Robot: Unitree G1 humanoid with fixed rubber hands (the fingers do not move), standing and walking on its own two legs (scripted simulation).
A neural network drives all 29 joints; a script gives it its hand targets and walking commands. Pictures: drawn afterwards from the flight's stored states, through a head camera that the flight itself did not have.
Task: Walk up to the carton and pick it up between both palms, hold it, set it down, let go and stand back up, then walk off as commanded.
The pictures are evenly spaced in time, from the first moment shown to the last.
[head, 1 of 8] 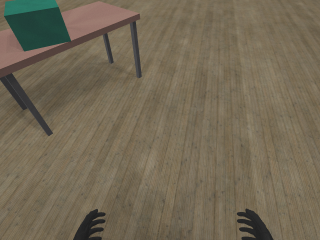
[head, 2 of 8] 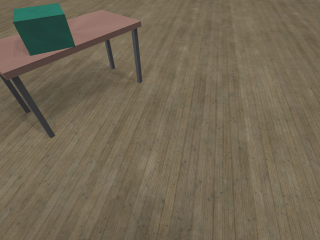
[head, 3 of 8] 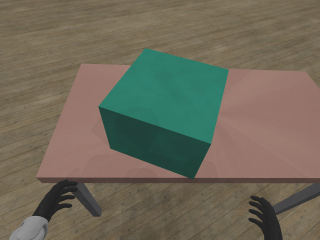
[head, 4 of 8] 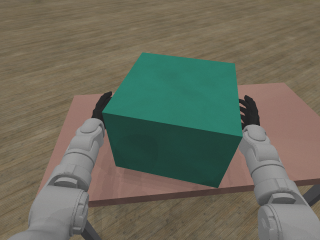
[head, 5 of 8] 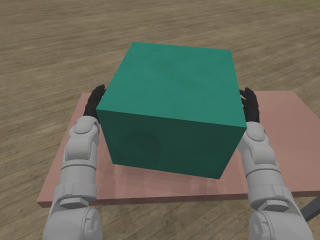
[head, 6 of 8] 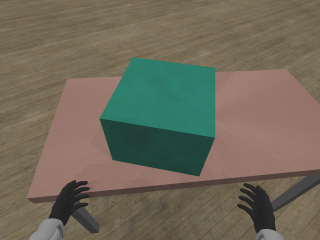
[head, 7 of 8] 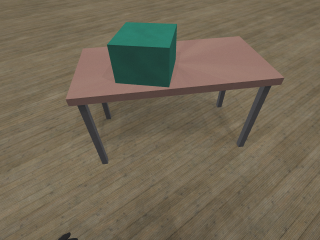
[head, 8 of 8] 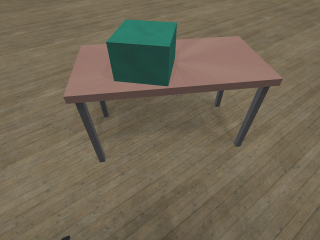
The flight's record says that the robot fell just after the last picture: no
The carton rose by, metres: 0.20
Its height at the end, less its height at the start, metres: +0.00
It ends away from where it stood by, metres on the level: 0.03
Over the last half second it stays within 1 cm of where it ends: yes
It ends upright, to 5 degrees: yes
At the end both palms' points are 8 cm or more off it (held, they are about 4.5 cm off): yes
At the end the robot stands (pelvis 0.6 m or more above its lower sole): yes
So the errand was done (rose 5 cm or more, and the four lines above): yes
